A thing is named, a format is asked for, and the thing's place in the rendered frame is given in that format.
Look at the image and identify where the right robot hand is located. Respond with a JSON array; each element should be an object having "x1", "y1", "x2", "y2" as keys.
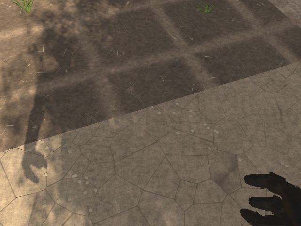
[{"x1": 240, "y1": 172, "x2": 301, "y2": 226}]

